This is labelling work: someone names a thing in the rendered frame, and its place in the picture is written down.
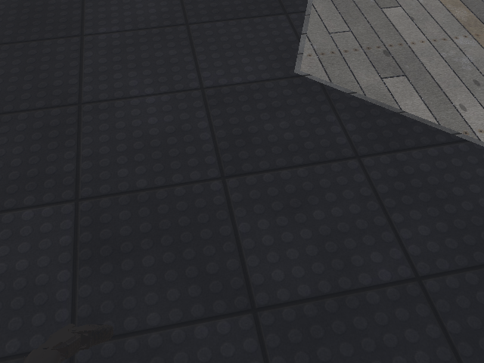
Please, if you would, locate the robot left hand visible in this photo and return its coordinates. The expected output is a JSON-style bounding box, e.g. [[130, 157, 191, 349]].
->
[[23, 324, 113, 363]]

